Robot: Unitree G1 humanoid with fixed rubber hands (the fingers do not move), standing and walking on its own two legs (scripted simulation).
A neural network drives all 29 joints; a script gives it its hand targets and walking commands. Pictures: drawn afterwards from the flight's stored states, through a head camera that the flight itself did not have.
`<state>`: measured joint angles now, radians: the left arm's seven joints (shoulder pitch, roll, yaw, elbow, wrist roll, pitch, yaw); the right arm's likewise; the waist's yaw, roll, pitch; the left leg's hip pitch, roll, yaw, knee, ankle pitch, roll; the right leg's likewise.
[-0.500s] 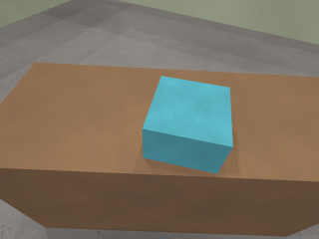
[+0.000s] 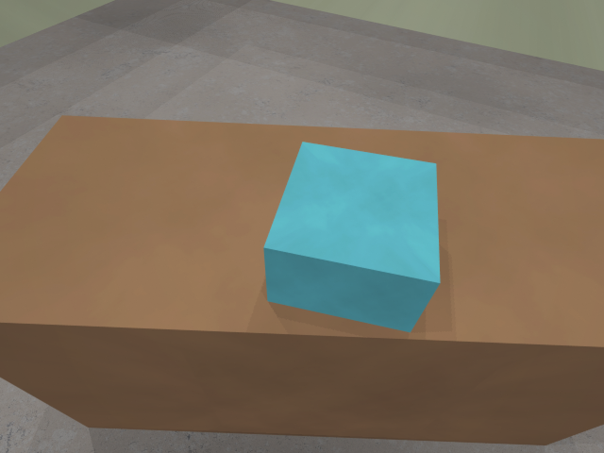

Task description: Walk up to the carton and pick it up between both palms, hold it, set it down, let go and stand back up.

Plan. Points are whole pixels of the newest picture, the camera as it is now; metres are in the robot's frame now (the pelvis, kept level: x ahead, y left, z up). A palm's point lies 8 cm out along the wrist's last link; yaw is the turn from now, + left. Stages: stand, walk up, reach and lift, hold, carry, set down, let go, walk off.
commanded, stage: stand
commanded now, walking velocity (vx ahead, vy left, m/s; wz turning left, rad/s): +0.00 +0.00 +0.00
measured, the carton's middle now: (353, 231) +0.46 -0.07 +0.01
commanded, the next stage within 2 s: none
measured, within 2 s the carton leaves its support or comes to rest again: neither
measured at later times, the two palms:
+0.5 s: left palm out of the picture -0.01 +0.25 -0.13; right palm out of the picture +0.06 -0.26 -0.12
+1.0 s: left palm out of the picture -0.03 +0.25 -0.13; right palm out of the picture +0.02 -0.25 -0.13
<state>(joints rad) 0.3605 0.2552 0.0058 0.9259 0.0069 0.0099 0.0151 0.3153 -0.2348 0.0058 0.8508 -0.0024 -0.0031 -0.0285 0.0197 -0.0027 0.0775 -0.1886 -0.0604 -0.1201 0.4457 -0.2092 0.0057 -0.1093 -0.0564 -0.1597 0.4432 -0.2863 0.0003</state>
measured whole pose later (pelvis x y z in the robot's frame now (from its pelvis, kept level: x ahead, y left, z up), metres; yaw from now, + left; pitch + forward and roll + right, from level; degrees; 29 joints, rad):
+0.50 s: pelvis +0.00 +0.00 +0.00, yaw +0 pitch -3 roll +0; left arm 0.37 0.25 0.00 0.91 0.01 0.01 0.02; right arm 0.27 -0.25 0.01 0.89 0.00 0.01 -0.04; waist 0.02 0.00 0.07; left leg -0.19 -0.05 -0.13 0.45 -0.21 0.00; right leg -0.10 -0.05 -0.17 0.43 -0.28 -0.01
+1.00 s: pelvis -0.01 +0.00 +0.00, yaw +0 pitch -3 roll +0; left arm 0.39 0.24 0.00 0.94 0.01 0.01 0.01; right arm 0.29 -0.23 0.02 0.94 0.00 0.00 -0.03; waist 0.02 0.00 0.07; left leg -0.19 -0.05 -0.11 0.44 -0.19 0.00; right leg -0.11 -0.05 -0.16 0.44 -0.27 0.00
